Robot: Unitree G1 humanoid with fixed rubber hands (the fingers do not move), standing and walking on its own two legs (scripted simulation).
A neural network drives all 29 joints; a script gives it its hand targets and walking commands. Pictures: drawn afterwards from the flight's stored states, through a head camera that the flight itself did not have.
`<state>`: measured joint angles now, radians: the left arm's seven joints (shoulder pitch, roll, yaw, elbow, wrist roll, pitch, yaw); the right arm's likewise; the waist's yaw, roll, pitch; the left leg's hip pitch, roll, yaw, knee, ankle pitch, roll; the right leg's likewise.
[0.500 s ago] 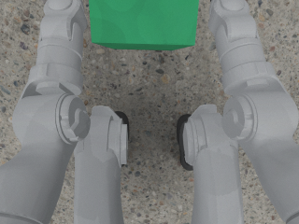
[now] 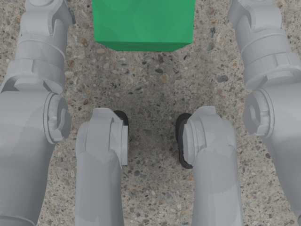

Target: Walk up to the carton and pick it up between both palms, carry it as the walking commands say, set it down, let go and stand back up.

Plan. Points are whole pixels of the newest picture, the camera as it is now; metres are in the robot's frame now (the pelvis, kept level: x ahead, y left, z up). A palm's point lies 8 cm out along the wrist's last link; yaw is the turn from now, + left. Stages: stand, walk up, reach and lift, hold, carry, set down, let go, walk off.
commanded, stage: set down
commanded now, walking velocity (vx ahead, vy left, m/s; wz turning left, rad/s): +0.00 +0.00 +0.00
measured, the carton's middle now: out of the picture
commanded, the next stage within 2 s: let go in 1.18 s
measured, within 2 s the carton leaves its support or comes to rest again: neither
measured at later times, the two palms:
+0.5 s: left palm out of the picture +0.56 +0.20 +0.00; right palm out of the picture +0.57 -0.16 +0.00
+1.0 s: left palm out of the picture +0.55 +0.21 +0.16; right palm out of the picture +0.57 -0.17 +0.16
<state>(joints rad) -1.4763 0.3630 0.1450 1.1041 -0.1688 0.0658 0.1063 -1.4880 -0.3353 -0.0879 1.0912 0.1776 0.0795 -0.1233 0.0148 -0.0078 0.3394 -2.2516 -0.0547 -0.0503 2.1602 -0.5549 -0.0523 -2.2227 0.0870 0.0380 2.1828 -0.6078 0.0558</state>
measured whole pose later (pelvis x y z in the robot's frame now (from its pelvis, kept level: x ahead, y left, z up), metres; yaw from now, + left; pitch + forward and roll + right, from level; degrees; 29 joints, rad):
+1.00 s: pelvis +0.04 +0.00 +0.25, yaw +1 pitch +45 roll +0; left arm -1.14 0.23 0.34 0.83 0.05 0.17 0.03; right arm -1.14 -0.21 -0.32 0.83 -0.04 0.16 -0.06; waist 0.01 -0.01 -0.05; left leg -1.64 -0.03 -0.06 1.19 -0.34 -0.03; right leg -1.61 0.05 0.05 1.20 -0.38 0.02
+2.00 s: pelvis +0.12 +0.00 +0.39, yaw +1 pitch +8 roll +0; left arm 0.13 0.20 0.08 0.47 0.00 0.01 -0.05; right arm 0.12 -0.19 -0.08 0.49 -0.02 0.00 0.04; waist 0.01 0.00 0.04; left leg -0.40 -0.02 -0.06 0.49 -0.23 -0.01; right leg -0.37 0.02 0.06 0.50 -0.26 0.01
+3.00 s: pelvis +0.14 +0.01 +0.39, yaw +1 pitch +0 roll +0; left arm 0.20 0.34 0.03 0.75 0.04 0.02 0.02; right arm 0.17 -0.33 -0.03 0.78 -0.04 0.01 -0.02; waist 0.00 -0.01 0.01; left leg -0.18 -0.01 -0.05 0.49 -0.30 0.00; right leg -0.15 0.02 0.07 0.47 -0.32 0.01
